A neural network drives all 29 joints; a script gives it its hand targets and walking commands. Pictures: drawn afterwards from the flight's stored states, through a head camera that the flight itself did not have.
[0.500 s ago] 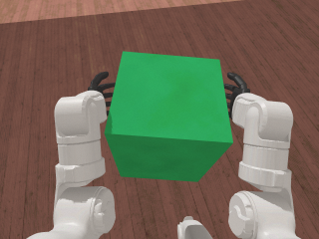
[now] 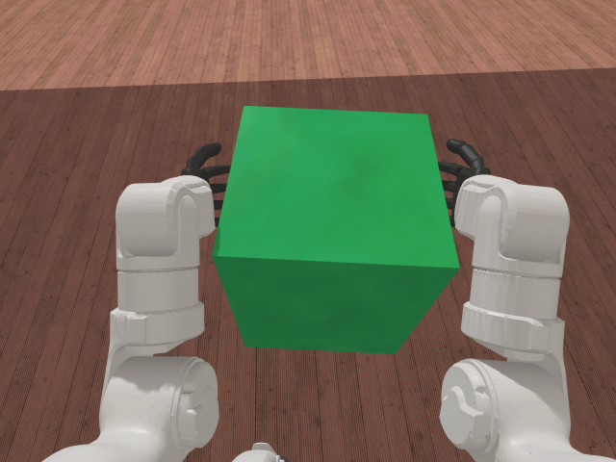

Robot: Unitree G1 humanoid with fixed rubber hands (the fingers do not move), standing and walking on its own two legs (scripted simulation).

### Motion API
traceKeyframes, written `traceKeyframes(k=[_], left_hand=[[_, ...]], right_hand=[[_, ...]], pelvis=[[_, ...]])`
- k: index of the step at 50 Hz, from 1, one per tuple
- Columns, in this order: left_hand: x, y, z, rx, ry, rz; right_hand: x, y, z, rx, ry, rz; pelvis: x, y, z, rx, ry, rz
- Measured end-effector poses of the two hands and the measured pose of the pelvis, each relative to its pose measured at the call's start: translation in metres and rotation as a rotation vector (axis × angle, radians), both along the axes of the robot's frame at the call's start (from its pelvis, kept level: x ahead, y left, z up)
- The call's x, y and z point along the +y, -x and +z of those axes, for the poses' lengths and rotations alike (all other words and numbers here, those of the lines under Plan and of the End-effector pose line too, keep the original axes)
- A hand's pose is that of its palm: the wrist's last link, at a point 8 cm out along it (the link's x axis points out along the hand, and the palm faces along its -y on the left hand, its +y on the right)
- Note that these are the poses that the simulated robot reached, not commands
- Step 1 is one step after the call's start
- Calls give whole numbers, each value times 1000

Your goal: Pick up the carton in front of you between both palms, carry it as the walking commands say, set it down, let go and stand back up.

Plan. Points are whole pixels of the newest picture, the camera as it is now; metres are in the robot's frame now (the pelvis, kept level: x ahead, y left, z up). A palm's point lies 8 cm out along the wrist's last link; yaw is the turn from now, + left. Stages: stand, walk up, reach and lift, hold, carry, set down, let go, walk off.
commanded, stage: carry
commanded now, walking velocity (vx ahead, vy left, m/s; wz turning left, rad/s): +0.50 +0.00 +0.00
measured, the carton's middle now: (327, 242) +0.39 +0.02 +0.10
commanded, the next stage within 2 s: none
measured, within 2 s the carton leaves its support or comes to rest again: neither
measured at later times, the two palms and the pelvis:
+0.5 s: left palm (275, 52) +0.68 +0.12 +0.20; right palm (471, 54) +0.69 -0.18 +0.21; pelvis +0.30 -0.03 +0.03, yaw +0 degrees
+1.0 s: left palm out of the picture +0.98 +0.12 +0.23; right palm out of the picture +0.95 -0.18 +0.22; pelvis +0.59 +0.00 +0.08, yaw -1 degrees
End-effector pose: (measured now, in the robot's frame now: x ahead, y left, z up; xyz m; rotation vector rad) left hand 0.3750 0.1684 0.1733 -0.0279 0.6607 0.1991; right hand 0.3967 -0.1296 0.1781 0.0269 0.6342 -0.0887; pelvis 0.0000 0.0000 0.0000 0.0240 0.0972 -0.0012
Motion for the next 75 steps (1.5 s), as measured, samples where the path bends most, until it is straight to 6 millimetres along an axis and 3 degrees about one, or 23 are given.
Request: traceKeyframes(k=[3, 8, 12, 17, 21, 28, 32, 37, 42, 47, 50, 55, 61, 68, 75], left_hand=[[-4, -49, -3, 10, 6, -54], [-25, -112, -8, 107, 9, -134], [-40, -160, 1, 97, 22, -158], [-50, -220, 24, 18, 30, -145], [-54, -270, 36, -15, 2, -111], [-36, -322, 26, 98, -38, -16], [-27, -360, 37, 84, -28, 19], [-23, -427, 55, 35, -16, 18], [-24, -506, 53, 35, -9, -44], [-42, -572, 45, 109, -1, -124], [-53, -608, 52, 114, 6, -148], [-65, -669, 76, 41, 23, -148], [-72, -743, 95, -1, -9, -106], [-53, -795, 81, 114, -41, -17], [-41, -874, 103, 56, -29, 17]], right_hand=[[-5, -32, -1, 10, 34, -37], [-26, -65, -14, 110, 48, -109], [-40, -101, -4, 101, 38, -150], [-50, -167, 22, 22, 19, -154], [-55, -231, 32, -11, 15, -105], [-36, -326, 28, 97, 21, 14], [-26, -372, 38, 83, 9, 35], [-23, -433, 55, 37, -1, 15], [-26, -493, 55, 37, 35, -30], [-43, -527, 41, 115, 58, -100], [-53, -552, 45, 121, 54, -134], [-65, -611, 71, 48, 31, -160], [-74, -704, 88, 7, 25, -103], [-54, -797, 81, 122, 34, 17], [-41, -880, 101, 66, 0, 33]], pelvis=[[11, -42, -5, -19, -17, -14], [20, -94, 15, -16, 12, -14], [19, -134, 29, -12, 30, -20], [7, -193, 34, -3, 33, -21], [-11, -252, 24, -15, 44, -9], [-32, -328, 43, -19, 23, -3], [-34, -368, 53, -16, 10, 0], [-28, -430, 57, -5, 8, -2], [-11, -504, 48, -22, -13, -15], [0, -557, 66, -26, 7, -17], [1, -585, 77, -22, 20, -22], [-6, -640, 87, -11, 30, -25], [-30, -727, 79, -20, 49, -11], [-50, -804, 99, -22, 22, -6], [-47, -880, 112, -15, 11, -3]])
